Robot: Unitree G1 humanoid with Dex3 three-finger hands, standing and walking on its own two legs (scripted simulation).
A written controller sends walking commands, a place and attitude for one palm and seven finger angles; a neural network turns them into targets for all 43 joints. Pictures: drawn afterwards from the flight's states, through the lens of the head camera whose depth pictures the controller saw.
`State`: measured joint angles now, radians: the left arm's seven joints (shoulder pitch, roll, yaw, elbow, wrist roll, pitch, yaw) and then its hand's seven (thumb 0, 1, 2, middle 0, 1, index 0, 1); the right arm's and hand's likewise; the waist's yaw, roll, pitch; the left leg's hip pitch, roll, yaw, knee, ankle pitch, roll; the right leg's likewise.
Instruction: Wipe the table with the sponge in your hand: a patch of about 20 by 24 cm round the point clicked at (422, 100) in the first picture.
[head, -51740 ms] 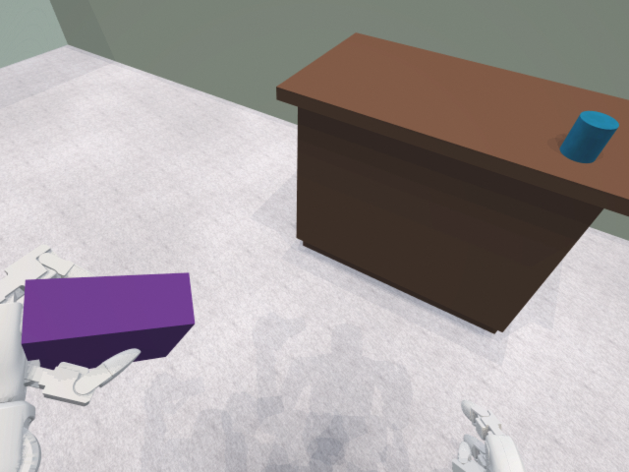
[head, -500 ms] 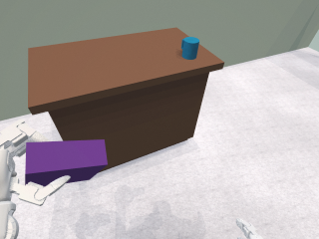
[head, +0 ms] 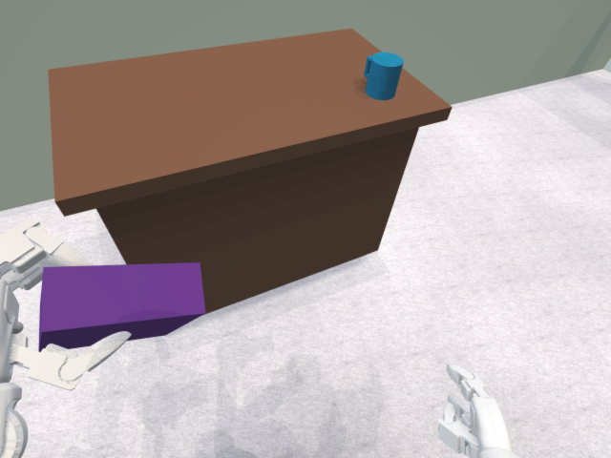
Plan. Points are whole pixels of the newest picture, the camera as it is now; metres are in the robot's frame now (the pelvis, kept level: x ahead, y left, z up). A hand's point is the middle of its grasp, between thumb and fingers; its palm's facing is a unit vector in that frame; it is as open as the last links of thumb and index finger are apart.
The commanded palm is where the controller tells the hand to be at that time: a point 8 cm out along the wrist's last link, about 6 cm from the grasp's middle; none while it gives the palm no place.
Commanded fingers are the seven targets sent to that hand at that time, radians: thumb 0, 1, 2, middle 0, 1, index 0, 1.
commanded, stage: stop stepping back and stand still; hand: left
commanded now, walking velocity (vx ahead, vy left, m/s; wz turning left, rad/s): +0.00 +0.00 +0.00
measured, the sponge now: (140, 306) +0.24 +0.19 +0.13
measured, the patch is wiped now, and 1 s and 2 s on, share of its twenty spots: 1.00 1.00 1.00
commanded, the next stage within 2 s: stand and wait in 0.16 s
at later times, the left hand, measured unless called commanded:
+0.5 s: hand (48, 306) +0.21 +0.25 +0.17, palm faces +0.40 -0.85 -0.34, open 9.5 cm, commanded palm +0.15 +0.29 +0.20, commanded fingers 0.00 0.10 1.30 -1.20 -1.60 -1.20 -1.60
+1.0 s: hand (53, 309) +0.21 +0.25 +0.17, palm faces +0.41 -0.84 -0.35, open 9.5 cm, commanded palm +0.15 +0.29 +0.20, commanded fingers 0.00 0.10 1.30 -1.20 -1.60 -1.20 -1.60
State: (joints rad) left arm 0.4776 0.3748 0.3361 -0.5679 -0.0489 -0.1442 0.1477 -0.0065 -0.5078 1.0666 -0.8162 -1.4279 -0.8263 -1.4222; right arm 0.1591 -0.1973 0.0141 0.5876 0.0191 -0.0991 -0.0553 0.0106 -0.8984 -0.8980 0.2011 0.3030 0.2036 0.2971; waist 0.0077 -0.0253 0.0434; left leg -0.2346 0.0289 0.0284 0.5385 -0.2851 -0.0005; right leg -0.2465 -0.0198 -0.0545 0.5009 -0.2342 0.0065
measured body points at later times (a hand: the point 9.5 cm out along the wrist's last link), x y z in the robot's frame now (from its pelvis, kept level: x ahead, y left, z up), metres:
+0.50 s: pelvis -0.01 +0.01 +0.00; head +0.00 +0.03 +0.45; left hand +0.18 +0.29 +0.19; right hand +0.17 -0.22 -0.07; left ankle +0.00 +0.12 -0.74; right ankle +0.02 -0.12 -0.74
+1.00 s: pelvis -0.01 +0.01 +0.00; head +0.00 +0.02 +0.45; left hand +0.18 +0.29 +0.19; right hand +0.17 -0.22 -0.07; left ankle +0.00 +0.12 -0.74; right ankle +0.02 -0.12 -0.74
